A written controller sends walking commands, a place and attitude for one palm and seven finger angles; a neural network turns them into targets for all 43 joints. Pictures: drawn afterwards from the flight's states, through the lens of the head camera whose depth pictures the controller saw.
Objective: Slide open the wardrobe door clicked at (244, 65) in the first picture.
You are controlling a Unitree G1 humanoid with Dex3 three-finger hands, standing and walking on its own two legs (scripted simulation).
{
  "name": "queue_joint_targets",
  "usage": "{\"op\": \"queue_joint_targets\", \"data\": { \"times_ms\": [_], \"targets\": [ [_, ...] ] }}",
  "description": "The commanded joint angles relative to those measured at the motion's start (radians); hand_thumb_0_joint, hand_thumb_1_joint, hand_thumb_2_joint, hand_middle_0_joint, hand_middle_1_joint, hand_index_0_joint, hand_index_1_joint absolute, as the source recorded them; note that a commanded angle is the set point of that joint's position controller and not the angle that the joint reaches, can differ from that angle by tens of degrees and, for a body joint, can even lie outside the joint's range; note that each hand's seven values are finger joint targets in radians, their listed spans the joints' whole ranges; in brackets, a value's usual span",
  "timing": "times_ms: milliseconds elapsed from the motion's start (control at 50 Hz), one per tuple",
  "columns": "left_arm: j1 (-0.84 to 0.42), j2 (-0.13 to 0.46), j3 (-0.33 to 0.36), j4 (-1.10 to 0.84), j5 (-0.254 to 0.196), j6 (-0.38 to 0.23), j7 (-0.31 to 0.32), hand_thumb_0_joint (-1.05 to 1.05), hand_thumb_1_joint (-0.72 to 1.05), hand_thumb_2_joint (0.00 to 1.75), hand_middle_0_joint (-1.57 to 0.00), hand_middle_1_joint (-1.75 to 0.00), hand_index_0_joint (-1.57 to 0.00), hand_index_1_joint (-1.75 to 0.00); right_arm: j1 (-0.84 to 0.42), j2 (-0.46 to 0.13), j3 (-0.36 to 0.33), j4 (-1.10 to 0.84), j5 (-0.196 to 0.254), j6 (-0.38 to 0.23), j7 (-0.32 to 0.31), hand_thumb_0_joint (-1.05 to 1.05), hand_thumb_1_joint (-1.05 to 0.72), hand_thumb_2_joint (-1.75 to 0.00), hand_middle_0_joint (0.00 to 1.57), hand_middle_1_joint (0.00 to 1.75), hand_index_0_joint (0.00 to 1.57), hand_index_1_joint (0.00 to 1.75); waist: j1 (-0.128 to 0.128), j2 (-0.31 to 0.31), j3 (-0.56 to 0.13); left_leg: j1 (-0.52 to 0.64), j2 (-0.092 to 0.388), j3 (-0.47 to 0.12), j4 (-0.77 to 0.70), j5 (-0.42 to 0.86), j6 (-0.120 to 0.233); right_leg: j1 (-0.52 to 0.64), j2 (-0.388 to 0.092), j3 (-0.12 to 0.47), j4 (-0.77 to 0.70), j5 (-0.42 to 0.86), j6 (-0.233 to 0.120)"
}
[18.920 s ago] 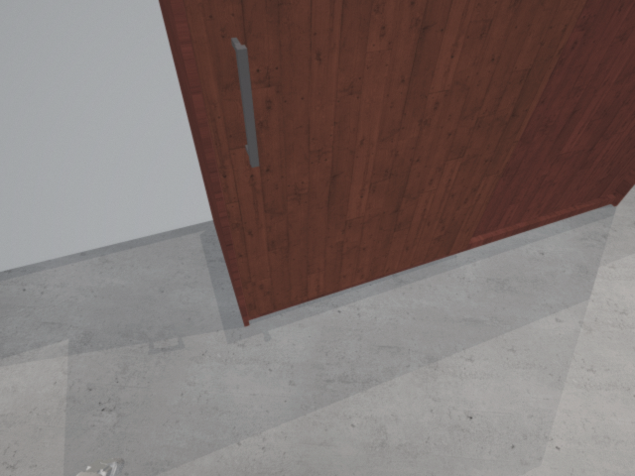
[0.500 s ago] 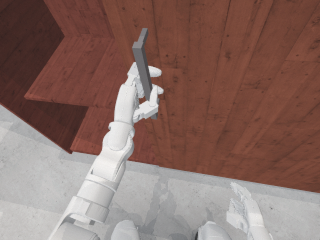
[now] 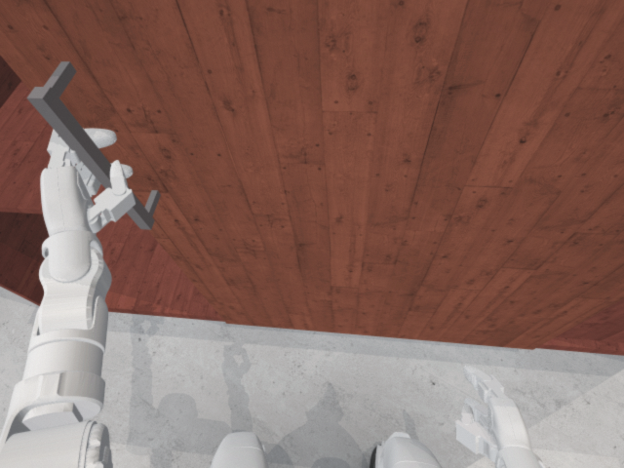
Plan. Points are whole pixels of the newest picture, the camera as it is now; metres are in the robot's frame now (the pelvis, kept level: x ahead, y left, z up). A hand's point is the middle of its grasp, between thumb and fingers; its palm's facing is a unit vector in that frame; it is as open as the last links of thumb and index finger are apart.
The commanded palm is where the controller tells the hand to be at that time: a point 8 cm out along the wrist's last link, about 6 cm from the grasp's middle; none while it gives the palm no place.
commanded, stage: stop walking and hold the door there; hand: left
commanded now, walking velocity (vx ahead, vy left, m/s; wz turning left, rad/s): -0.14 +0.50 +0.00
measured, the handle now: (111, 160) +0.43 +0.31 +0.11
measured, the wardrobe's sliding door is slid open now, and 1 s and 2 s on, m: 0.62 0.62 0.62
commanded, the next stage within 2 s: none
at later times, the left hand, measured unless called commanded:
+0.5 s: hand (118, 188) +0.38 +0.28 +0.11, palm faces +0.42 -0.87 -0.25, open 5.5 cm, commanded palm +0.34 +0.33 +0.10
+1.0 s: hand (116, 191) +0.38 +0.28 +0.11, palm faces +0.33 -0.90 -0.27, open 5.5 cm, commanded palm +0.34 +0.32 +0.10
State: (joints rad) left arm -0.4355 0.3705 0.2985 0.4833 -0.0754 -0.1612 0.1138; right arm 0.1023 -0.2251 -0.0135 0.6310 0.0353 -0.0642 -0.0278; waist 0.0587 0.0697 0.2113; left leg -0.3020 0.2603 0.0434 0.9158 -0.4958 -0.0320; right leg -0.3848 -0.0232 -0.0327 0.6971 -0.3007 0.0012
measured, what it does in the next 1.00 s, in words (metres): steps on the spot: left foot, then right foot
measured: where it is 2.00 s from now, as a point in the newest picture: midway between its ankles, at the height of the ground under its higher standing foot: outside the picture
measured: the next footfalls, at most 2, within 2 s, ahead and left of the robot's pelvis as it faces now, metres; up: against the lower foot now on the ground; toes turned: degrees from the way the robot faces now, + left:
left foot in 0.54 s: +0.01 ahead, +0.19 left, +0.00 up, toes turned -9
right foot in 0.82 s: -0.06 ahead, -0.09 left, +0.00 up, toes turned -17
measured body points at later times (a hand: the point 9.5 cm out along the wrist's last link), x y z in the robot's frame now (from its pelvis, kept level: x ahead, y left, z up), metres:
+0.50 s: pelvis -0.04 +0.00 +0.03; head -0.01 -0.02 +0.47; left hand +0.36 +0.32 +0.13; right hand +0.01 -0.32 -0.08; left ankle -0.04 +0.15 -0.70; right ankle +0.04 -0.12 -0.72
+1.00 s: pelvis -0.07 +0.03 +0.01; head -0.04 +0.03 +0.46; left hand +0.36 +0.33 +0.13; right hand -0.04 -0.26 -0.10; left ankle -0.03 +0.15 -0.71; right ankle -0.09 -0.07 -0.72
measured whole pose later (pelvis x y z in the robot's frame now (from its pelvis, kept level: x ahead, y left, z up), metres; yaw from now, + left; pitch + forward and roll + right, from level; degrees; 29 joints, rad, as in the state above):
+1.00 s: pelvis -0.07 +0.03 +0.01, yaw -11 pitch +0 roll -2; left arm -0.57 0.54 0.41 0.93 0.00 -0.12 0.10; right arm 0.27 -0.30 0.02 0.73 0.03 -0.06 -0.11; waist -0.05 0.03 0.07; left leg -0.33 0.08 0.06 0.65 -0.36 0.00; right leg -0.26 0.00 -0.11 0.54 -0.28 -0.02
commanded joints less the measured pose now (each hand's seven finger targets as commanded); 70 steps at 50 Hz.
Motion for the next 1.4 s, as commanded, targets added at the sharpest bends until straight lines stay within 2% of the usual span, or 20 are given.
{"op": "queue_joint_targets", "data": {
  "times_ms": [0, 60, 100, 180, 440, 480, 520, 560, 580, 640, 760, 820, 880, 920, 980, 1020, 1040, 1200, 1280, 1380],
  "targets": [
    [-0.216, 0.395, 0.19, -0.142, 0.057, -0.039, 0.014, 0.0, 0.9, 0.9, -0.45, -1.4, -0.45, -1.4, 0.005, -0.116, -0.034, -0.085, 0.001, -0.048, -0.055, 0.0, -0.9, -0.9, 0.2, 0.3, 0.2, 0.3, -0.03, -0.213, -0.566, -0.222, -0.19, -0.072, 0.317, -0.138, -0.005, 0.486, -0.346, 0.405, -0.152, 1.127, -0.182],
    [-0.222, 0.493, 0.292, 0.007, 0.061, -0.056, 0.044, 0.0, 0.9, 0.9, -0.45, -1.4, -0.45, -1.4, 0.016, -0.142, -0.024, -0.038, -0.006, -0.048, -0.06, 0.0, -0.9, -0.9, 0.2, 0.3, 0.2, 0.3, -0.044, -0.172, -0.595, -0.248, -0.241, -0.05, 0.214, -0.044, -0.004, 0.554, -0.316, 0.291, -0.158, 1.143, -0.154],
    [-0.263, 0.514, 0.3, 0.052, 0.052, -0.062, 0.046, 0.0, 0.9, 0.9, -0.45, -1.4, -0.45, -1.4, 0.034, -0.16, -0.032, -0.034, 0.002, -0.05, -0.048, 0.0, -0.9, -0.9, 0.2, 0.3, 0.2, 0.3, -0.046, -0.216, -0.624, -0.262, -0.264, -0.056, 0.221, 0.011, -0.008, 0.589, -0.331, 0.295, -0.187, 1.138, -0.147],
    [-0.337, 0.542, 0.265, 0.118, 0.051, -0.065, 0.037, 0.0, 0.9, 0.9, -0.45, -1.4, -0.45, -1.4, 0.06, -0.199, -0.04, -0.023, 0.008, -0.058, -0.03, 0.0, -0.9, -0.9, 0.2, 0.3, 0.2, 0.3, -0.057, -0.076, -0.568, -0.255, -0.254, -0.088, 0.217, 0.05, -0.001, 0.494, -0.385, 0.342, -0.257, 0.976, -0.161],
    [-0.446, 0.589, 0.249, 0.245, 0.075, -0.071, -0.002, 0.0, 0.9, 0.9, -0.45, -1.4, -0.45, -1.4, 0.164, -0.234, -0.048, -0.028, -0.005, -0.074, -0.044, 0.0, -0.9, -0.9, 0.2, 0.3, 0.2, 0.3, -0.063, -0.151, -0.547, 0.111, -0.28, 0.03, -0.434, 0.177, 0.041, 0.311, -0.199, 0.244, -0.412, 0.226, -0.085],
    [-0.445, 0.553, 0.224, 0.228, 0.067, -0.08, -0.016, 0.0, 0.9, 0.9, -0.45, -1.4, -0.45, -1.4, 0.165, -0.256, -0.052, -0.03, -0.011, -0.06, -0.051, 0.0, -0.9, -0.9, 0.2, 0.3, 0.2, 0.3, -0.073, -0.048, -0.518, 0.239, -0.213, -0.01, -0.58, 0.278, 0.063, 0.222, -0.107, 0.177, -0.331, 0.163, -0.025],
    [-0.514, 0.453, 0.143, 0.176, 0.053, -0.084, -0.028, 0.0, 0.9, 0.9, -0.45, -1.4, -0.45, -1.4, 0.141, -0.276, -0.049, -0.058, 0.002, -0.044, -0.047, 0.0, -0.9, -0.9, 0.2, 0.3, 0.2, 0.3, -0.055, 0.156, -0.439, 0.251, 0.084, -0.34, -0.687, 0.308, 0.184, -0.001, 0.045, 0.02, -0.102, -0.051, 0.03],
    [-0.505, 0.363, 0.059, 0.203, 0.047, -0.064, -0.039, 0.0, 0.9, 0.9, -0.45, -1.4, -0.45, -1.4, 0.119, -0.195, -0.032, -0.064, 0.004, -0.046, -0.048, 0.0, -0.9, -0.9, 0.2, 0.3, 0.2, 0.3, -0.055, 0.168, -0.407, 0.192, 0.125, -0.326, -0.716, 0.359, 0.253, -0.054, 0.07, 0.051, 0.177, -0.132, 0.019],
    [-0.501, 0.464, 0.134, 0.221, 0.058, -0.058, -0.032, 0.0, 0.9, 0.9, -0.45, -1.4, -0.45, -1.4, 0.139, -0.22, -0.035, -0.032, -0.008, -0.043, -0.056, 0.0, -0.9, -0.9, 0.2, 0.3, 0.2, 0.3, -0.058, 0.207, -0.391, 0.185, 0.119, -0.281, -0.668, 0.437, 0.251, -0.078, 0.03, 0.063, 0.215, -0.092, 0.018],
    [-0.473, 0.404, 0.062, 0.243, 0.073, -0.033, -0.045, 0.0, 0.9, 0.9, -0.45, -1.4, -0.45, -1.4, 0.196, -0.233, -0.033, -0.008, -0.003, -0.039, -0.057, 0.0, -0.9, -0.9, 0.2, 0.3, 0.2, 0.3, -0.067, 0.196, -0.384, 0.24, 0.019, -0.086, -0.559, 0.625, 0.191, -0.039, 0.032, -0.015, 0.057, -0.043, 0.021],
    [-0.444, 0.448, 0.075, 0.222, 0.089, -0.038, -0.04, 0.0, 0.9, 0.9, -0.45, -1.4, -0.45, -1.4, 0.194, -0.235, -0.017, -0.017, -0.014, -0.038, -0.068, 0.0, -0.9, -0.9, 0.2, 0.3, 0.2, 0.3, -0.09, 0.199, -0.397, 0.221, -0.002, -0.059, -0.448, 0.728, 0.12, 0.139, 0.04, -0.076, -0.277, 0.077, -0.004],
    [-0.431, 0.492, 0.113, 0.174, 0.101, -0.053, -0.023, 0.0, 0.9, 0.9, -0.45, -1.4, -0.45, -1.4, 0.197, -0.217, -0.022, -0.03, -0.012, -0.044, -0.069, 0.0, -0.9, -0.9, 0.2, 0.3, 0.2, 0.3, -0.104, 0.07, -0.497, 0.05, -0.076, 0.036, -0.289, 0.703, 0.056, 0.389, -0.109, 0.047, -0.227, 0.503, -0.072],
    [-0.382, 0.545, 0.187, 0.26, 0.083, -0.024, -0.003, 0.0, 0.9, 0.9, -0.45, -1.4, -0.45, -1.4, 0.173, -0.207, -0.028, -0.023, 0.007, -0.036, -0.081, 0.0, -0.9, -0.9, 0.2, 0.3, 0.2, 0.3, -0.067, -0.233, -0.553, -0.19, -0.199, 0.028, -0.115, 0.114, 0.029, 0.586, -0.243, 0.182, -0.191, 0.937, -0.162],
    [-0.421, 0.537, 0.191, 0.277, 0.082, -0.019, -0.007, 0.0, 0.9, 0.9, -0.45, -1.4, -0.45, -1.4, 0.165, -0.201, -0.013, -0.015, 0.002, -0.044, -0.088, 0.0, -0.9, -0.9, 0.2, 0.3, 0.2, 0.3, -0.065, -0.176, -0.492, -0.154, -0.184, -0.006, -0.194, 0.012, 0.044, 0.475, -0.259, 0.16, -0.234, 0.764, -0.145],
    [-0.473, 0.478, 0.135, 0.218, 0.071, -0.025, -0.003, 0.0, 0.9, 0.9, -0.45, -1.4, -0.45, -1.4, 0.182, -0.217, -0.009, 0.002, -0.008, -0.048, -0.105, 0.0, -0.9, -0.9, 0.2, 0.3, 0.2, 0.3, -0.103, -0.038, -0.489, 0.159, -0.138, -0.012, -0.483, 0.478, 0.059, 0.257, -0.136, 0.04, -0.159, 0.448, -0.052],
    [-0.49, 0.423, 0.076, 0.178, 0.063, -0.034, -0.007, 0.0, 0.9, 0.9, -0.45, -1.4, -0.45, -1.4, 0.171, -0.233, -0.016, -0.012, -0.003, -0.048, -0.099, 0.0, -0.9, -0.9, 0.2, 0.3, 0.2, 0.3, -0.091, 0.146, -0.492, 0.296, 0.045, -0.244, -0.498, 0.877, 0.157, 0.067, 0.006, -0.001, -0.054, 0.034, 0.021],
    [-0.441, 0.353, 0.023, 0.233, 0.066, -0.029, -0.021, 0.0, 0.9, 0.9, -0.45, -1.4, -0.45, -1.4, 0.161, -0.218, -0.014, -0.011, -0.009, -0.047, -0.087, 0.0, -0.9, -0.9, 0.2, 0.3, 0.2, 0.3, -0.092, 0.201, -0.438, 0.247, 0.076, -0.264, -0.548, 0.747, 0.186, 0.047, 0.015, 0.016, -0.036, -0.159, 0.015],
    [-0.455, 0.425, 0.057, 0.217, 0.076, -0.024, -0.015, 0.0, 0.9, 0.9, -0.45, -1.4, -0.45, -1.4, 0.177, -0.246, -0.028, -0.031, -0.003, -0.055, -0.083, 0.0, -0.9, -0.9, 0.2, 0.3, 0.2, 0.3, -0.099, 0.131, -0.483, 0.147, -0.074, -0.016, -0.413, 0.592, 0.066, 0.255, -0.061, 0.04, -0.273, 0.292, -0.013],
    [-0.442, 0.489, 0.113, 0.28, 0.067, -0.017, -0.002, 0.0, 0.9, 0.9, -0.45, -1.4, -0.45, -1.4, 0.181, -0.236, -0.024, -0.023, 0.008, -0.049, -0.099, 0.0, -0.9, -0.9, 0.2, 0.3, 0.2, 0.3, -0.096, -0.012, -0.53, 0.1, -0.116, 0.005, -0.398, 0.502, 0.041, 0.307, -0.121, 0.084, -0.241, 0.492, -0.026],
    [-0.459, 0.49, 0.111, 0.321, 0.071, -0.027, -0.005, 0.0, 0.9, 0.9, -0.45, -1.4, -0.45, -1.4, 0.182, -0.24, -0.018, -0.007, 0.005, -0.039, -0.109, 0.0, -0.9, -0.9, 0.2, 0.3, 0.2, 0.3, -0.093, 0.036, -0.53, 0.141, -0.092, -0.022, -0.433, 0.587, 0.056, 0.263, -0.09, 0.046, -0.224, 0.439, -0.005]
  ]
}}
